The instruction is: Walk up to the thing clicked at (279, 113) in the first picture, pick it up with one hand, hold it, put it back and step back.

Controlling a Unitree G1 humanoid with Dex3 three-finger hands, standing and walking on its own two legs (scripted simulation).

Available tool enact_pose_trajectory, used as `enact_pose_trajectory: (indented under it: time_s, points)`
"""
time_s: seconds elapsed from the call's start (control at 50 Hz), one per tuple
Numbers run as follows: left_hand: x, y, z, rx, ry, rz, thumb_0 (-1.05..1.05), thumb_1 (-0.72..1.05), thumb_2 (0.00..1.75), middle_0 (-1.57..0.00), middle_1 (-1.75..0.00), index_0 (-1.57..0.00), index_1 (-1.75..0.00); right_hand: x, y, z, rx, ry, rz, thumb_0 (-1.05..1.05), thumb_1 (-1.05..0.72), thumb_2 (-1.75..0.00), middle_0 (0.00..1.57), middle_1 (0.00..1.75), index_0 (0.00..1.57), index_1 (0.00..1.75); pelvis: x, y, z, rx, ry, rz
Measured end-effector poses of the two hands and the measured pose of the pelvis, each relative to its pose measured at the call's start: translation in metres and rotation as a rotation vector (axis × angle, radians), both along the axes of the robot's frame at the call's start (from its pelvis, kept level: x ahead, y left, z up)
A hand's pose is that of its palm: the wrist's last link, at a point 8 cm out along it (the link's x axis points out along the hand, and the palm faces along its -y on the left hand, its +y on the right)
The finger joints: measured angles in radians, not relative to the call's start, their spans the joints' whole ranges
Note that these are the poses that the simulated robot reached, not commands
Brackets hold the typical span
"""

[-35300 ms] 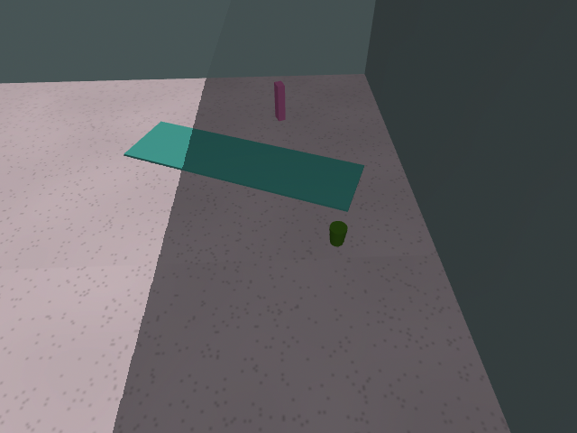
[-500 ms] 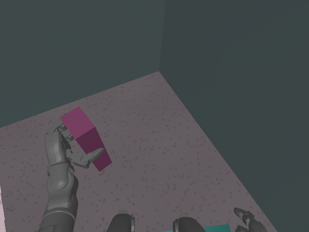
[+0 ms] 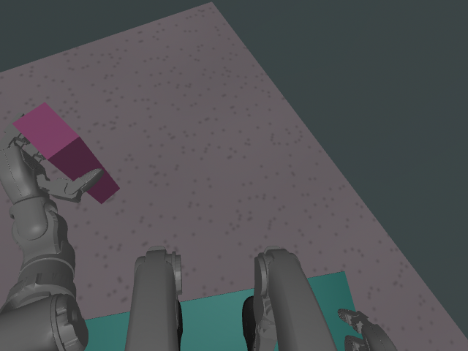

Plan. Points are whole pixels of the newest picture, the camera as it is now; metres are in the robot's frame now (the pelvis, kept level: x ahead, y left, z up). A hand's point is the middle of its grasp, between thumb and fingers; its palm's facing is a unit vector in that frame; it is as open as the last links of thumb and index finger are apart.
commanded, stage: crouch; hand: left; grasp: from the side
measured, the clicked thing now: (79, 163) +0.43 +0.26 -0.06
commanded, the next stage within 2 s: lower in 1.16 s
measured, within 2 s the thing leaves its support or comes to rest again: neither
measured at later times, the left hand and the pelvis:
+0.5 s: hand (81, 171) +0.46 +0.30 -0.17, palm faces +0.40 -0.92 +0.00, open 10.6 cm; pelvis -0.02 +0.00 -0.12, yaw -4 degrees
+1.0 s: hand (86, 179) +0.47 +0.31 -0.23, palm faces +0.38 -0.92 -0.02, open 10.5 cm; pelvis -0.02 +0.01 -0.16, yaw -7 degrees
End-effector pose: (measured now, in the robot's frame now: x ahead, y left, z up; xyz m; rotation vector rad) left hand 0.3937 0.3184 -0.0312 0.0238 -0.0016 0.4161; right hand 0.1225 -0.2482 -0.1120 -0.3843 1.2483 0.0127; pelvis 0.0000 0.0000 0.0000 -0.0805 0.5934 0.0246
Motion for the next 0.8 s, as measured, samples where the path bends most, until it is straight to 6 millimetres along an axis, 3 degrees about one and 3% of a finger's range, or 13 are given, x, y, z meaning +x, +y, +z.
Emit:
enact_pose_trajectory:
  time_s: [0.16, 0.32, 0.56, 0.8]
  points:
    - [0.003, 0.012, -0.064, -0.005, 0.002, -0.003, -0.02, -0.61, 1.05, -0.77, -1.21, -0.78, -1.21, -0.025, -0.013, -0.046, -0.064, 0.032, -0.002, 0.01, -0.89, -0.90, 0.21, 0.30, 0.20, 0.30, -0.015, 0.001, -0.057, -0.013, -0.018, -0.013]
    - [0.016, 0.017, -0.102, -0.014, -0.001, -0.014, -0.02, -0.61, 1.04, -0.77, -1.20, -0.79, -1.20, -0.046, -0.014, -0.080, -0.090, 0.073, 0.002, 0.01, -0.90, -0.90, 0.21, 0.30, 0.20, 0.30, -0.021, 0.002, -0.094, -0.024, -0.044, -0.026]
    - [0.027, 0.027, -0.150, -0.027, 0.022, 0.003, -0.02, -0.61, 1.03, -0.79, -1.17, -0.80, -1.17, -0.057, -0.016, -0.110, -0.117, 0.137, 0.038, 0.00, -0.89, -0.90, 0.21, 0.30, 0.20, 0.30, -0.019, 0.003, -0.129, -0.048, -0.073, -0.048]
    - [0.031, 0.035, -0.181, -0.014, 0.034, -0.018, -0.02, -0.54, 0.98, -0.78, -1.13, -0.79, -1.13, -0.056, -0.021, -0.119, -0.167, 0.184, 0.075, 0.00, -0.89, -0.89, 0.21, 0.30, 0.20, 0.30, -0.017, 0.005, -0.147, -0.074, -0.097, -0.062]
